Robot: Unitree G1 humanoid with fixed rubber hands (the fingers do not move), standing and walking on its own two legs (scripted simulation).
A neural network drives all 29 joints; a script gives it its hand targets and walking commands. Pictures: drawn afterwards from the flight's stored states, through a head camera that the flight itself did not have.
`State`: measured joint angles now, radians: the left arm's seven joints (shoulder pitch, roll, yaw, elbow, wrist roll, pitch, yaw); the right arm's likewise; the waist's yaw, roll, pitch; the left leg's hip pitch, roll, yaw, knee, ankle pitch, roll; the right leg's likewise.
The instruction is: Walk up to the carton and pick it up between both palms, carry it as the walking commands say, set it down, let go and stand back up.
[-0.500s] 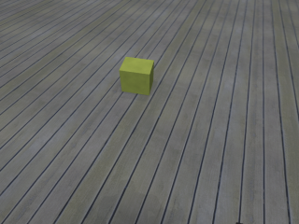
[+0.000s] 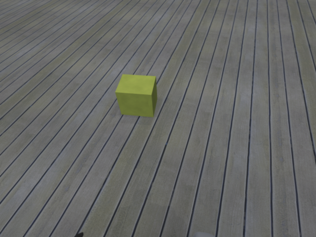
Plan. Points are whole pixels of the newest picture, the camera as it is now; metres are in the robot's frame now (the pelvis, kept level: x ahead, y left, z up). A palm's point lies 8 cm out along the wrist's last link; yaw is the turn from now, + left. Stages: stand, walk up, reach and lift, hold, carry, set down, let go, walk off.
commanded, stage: walk up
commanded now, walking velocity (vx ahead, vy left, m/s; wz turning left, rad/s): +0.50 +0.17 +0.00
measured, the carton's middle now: (138, 95) +1.22 +0.13 -0.63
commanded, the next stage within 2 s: none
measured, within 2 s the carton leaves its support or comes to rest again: neither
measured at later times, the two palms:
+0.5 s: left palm (63, 188) +0.30 +0.30 -0.12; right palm (216, 184) +0.27 -0.17 -0.11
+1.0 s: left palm (100, 113) +0.59 +0.22 -0.10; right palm (215, 121) +0.53 -0.24 -0.13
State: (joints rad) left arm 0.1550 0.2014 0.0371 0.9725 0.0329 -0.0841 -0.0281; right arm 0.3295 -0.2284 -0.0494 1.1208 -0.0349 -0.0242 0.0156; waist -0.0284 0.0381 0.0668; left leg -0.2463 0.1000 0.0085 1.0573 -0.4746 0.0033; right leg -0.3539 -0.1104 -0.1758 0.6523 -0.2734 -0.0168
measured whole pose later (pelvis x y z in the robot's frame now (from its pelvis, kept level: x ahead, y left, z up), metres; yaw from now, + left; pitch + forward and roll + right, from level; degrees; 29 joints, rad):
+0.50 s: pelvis +0.27 +0.06 +0.02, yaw -2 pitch +0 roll -3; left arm 0.25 0.23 0.06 1.06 0.03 -0.03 -0.02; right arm 0.28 -0.16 -0.02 1.06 -0.03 -0.08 0.01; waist -0.02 0.00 0.05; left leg -0.19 0.07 0.17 0.46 -0.26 0.04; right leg -0.49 -0.11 -0.03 1.14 -0.25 0.03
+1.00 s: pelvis +0.54 -0.01 +0.02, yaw +0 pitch +0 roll +1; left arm 0.21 0.14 0.05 1.04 0.02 -0.09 0.01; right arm 0.28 -0.19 -0.06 1.09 -0.03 -0.03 0.01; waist -0.01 0.04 0.08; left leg -0.47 0.12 0.06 1.17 -0.30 -0.01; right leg -0.24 -0.08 -0.19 0.44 -0.20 -0.03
